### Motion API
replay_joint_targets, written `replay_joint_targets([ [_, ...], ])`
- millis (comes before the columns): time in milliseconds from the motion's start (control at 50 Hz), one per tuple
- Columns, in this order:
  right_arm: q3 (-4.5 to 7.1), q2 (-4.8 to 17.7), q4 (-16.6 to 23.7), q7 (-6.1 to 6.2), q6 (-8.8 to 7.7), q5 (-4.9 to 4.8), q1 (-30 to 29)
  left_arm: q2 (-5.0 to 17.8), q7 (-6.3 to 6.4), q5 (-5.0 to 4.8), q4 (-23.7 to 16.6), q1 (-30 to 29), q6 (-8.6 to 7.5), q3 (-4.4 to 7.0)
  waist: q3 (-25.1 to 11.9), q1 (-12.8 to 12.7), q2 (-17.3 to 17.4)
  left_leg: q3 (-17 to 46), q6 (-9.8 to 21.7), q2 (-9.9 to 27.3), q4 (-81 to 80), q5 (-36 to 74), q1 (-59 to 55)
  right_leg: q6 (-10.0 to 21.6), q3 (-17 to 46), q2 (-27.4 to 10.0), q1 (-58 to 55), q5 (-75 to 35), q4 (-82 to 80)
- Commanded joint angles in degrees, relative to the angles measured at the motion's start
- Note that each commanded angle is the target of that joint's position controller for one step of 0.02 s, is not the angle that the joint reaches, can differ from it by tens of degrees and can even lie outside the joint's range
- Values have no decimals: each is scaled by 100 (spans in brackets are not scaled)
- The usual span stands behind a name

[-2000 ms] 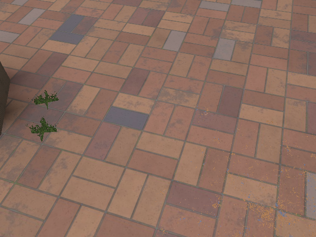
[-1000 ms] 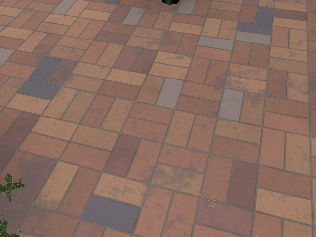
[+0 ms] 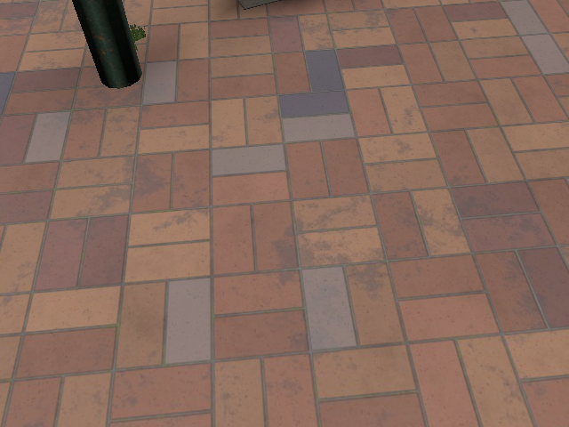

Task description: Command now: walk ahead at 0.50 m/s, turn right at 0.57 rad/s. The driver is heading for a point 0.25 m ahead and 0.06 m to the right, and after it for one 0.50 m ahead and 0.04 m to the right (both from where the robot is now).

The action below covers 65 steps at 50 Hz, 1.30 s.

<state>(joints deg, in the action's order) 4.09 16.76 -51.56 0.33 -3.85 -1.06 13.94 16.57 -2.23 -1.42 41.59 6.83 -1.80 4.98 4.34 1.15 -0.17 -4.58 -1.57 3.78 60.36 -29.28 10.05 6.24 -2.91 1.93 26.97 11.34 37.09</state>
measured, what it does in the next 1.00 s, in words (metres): walks ahead: left foot, then right foot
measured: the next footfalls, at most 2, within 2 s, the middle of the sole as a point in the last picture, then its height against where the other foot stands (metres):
left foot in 0.42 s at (256, 421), level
right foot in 0.84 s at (369, 401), level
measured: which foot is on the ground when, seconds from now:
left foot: up 0.00-0.40, down 0.42-1.00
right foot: down 0.00-0.44, up 0.46-0.82, down 0.84-1.00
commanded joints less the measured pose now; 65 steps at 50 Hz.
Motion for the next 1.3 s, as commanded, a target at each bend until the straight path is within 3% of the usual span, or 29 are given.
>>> replay_joint_targets([
  [20,58,670,823,-60,-487,-123,-673,935,37,35,-69,1248,-188,254,-1136,-575,-179,919,308,56,1355,559,3578,1283,3529,-1732,-3685,336,-2163],
  [40,97,707,735,-18,-486,36,-628,732,53,41,-151,845,-196,192,-853,-336,-43,927,273,226,843,854,3170,1138,2961,-1500,-2925,-283,-2199],
  [60,136,756,698,-20,-421,82,-497,611,85,111,-253,627,-207,137,-790,-143,-175,985,236,339,569,1068,2748,1083,2664,-1359,-2436,-740,-2300],
  [140,101,509,814,-7,-205,196,-727,840,227,69,-245,781,-235,178,-532,-68,-109,792,-124,228,-581,1722,2526,1072,2050,-1100,-1661,-1565,-2547],
  [220,-1,296,1061,-61,-220,157,-1548,905,323,41,-157,1080,-180,202,-324,-378,-347,731,-234,-109,-2335,3230,2176,712,1662,-703,-1295,-991,-2495],
  [320,-11,429,1224,-199,-319,79,-1938,753,330,20,107,1521,-153,160,-288,-595,-478,811,-49,-193,-3155,3614,1955,556,1982,-1007,-1875,-612,-2113],
  [380,39,607,1198,-237,-391,87,-1705,790,359,62,190,1568,-95,172,-281,-439,-675,722,217,-231,-3313,2844,1794,471,2251,-1263,-2431,-1307,-1667],
  [400,93,695,1093,-220,-415,103,-1317,778,355,63,173,1485,-74,161,-432,-212,-717,566,362,-347,-3495,2726,1294,384,2184,-1152,-2487,-2033,-1291],
  [420,186,890,922,-195,-440,157,-653,633,337,90,130,1430,-68,99,-931,102,-615,632,588,-231,-3459,2852,271,236,1958,-837,-2330,-2569,-443],
  [440,261,1205,821,-177,-443,226,257,416,333,183,25,1568,-75,-7,-1826,395,6,1670,1024,690,-3184,2892,-1385,10,1611,-425,-1406,-1528,1164],
  [460,382,1575,530,-220,-357,218,781,4,316,11,60,2444,-145,-116,-2405,93,1894,4284,1995,1851,-3830,2106,-3070,-488,1114,487,646,1750,3100],
  [480,239,1009,549,-258,-345,45,724,539,342,-44,150,2207,-175,-44,-2036,268,1295,4787,1898,1882,-4245,1507,-2904,-518,1521,258,1316,2242,3720],
  [500,142,710,665,-243,-325,64,254,840,359,-39,27,1474,-173,41,-1259,352,711,3819,1664,1683,-4200,2311,-2118,-540,1472,79,1437,1855,3864],
  [520,66,585,756,-238,-289,151,-166,819,388,36,-54,1125,-152,40,-936,199,269,3006,1564,1475,-4140,3631,-1361,-601,1239,-132,1185,1568,3747],
  [540,19,464,735,-241,-273,176,-376,764,392,139,-120,969,-136,57,-740,49,205,2485,1547,1311,-4123,4760,-786,-652,1122,-311,962,1421,3396],
  [580,-78,258,617,-236,-286,217,-483,471,377,139,-86,1138,-62,28,-794,-210,483,1741,1400,924,-4224,5764,-297,-708,972,-516,330,1265,2600],
  [600,-91,266,542,-224,-288,212,-504,281,383,128,-66,1189,-27,-22,-835,-269,575,1502,1412,843,-4260,6099,-180,-763,870,-522,156,1172,2127],
  [640,-35,527,431,-164,-240,195,-547,111,399,144,-115,1048,26,-97,-979,-287,649,1197,1475,809,-4296,6543,-53,-864,703,-514,-185,805,1252],
  [700,13,747,310,-104,-101,133,-532,177,386,129,-92,785,81,-119,-1172,-179,642,918,1370,730,-4375,6175,35,-876,539,-432,-774,-169,343],
  [780,-37,699,114,-95,24,84,-470,309,368,157,-131,366,134,-77,-910,-94,556,1010,1247,741,-4265,4762,45,-723,516,-384,-1094,-533,-489],
  [820,-100,565,35,-92,60,34,-435,366,369,226,-108,348,113,-45,-779,-199,432,1042,949,536,-4014,3737,214,-521,523,-376,-1657,-1261,-1388],
  [840,-159,409,4,-94,39,124,-253,604,404,272,-140,349,102,2,-881,-125,103,944,677,306,-3764,3127,421,-369,946,-788,-2158,-2523,-1429],
  [860,-178,335,-79,-116,5,242,278,885,441,264,-186,268,135,49,-1111,234,-470,696,429,-97,-3577,1948,786,-26,1332,-1240,-2717,-3447,-1062],
  [880,-246,153,-160,-99,30,224,431,552,421,226,-134,141,180,-26,-1298,278,-764,544,261,-181,-3687,1291,685,199,1373,-1292,-2641,-2875,-970],
  [900,-250,266,-132,-79,95,203,122,333,364,177,-156,-63,202,-63,-1071,151,-626,501,187,-197,-3793,1423,550,65,1246,-1014,-2312,-2099,-975],
  [920,-216,426,-137,-54,161,174,-86,305,328,182,-157,-111,210,-67,-851,35,-426,480,180,-223,-3730,1509,655,-91,1089,-788,-2163,-1826,-965],
  [980,-204,522,-170,4,304,179,-122,438,281,189,4,-16,119,-38,-767,35,-367,536,180,-156,-3643,2027,468,-181,1018,-699,-2031,-2339,-864],
  [1080,-198,525,-326,65,377,141,-201,414,282,170,255,-78,65,-44,-938,30,-192,555,139,-101,-3537,2519,100,-115,986,-689,-2110,-2960,-742],
  [1300,-195,475,-674,142,462,146,-228,394,340,151,868,-255,135,-60,-653,29,-19,502,123,-121,-3713,2004,74,-177,849,-529,-1916,-1817,-981],
])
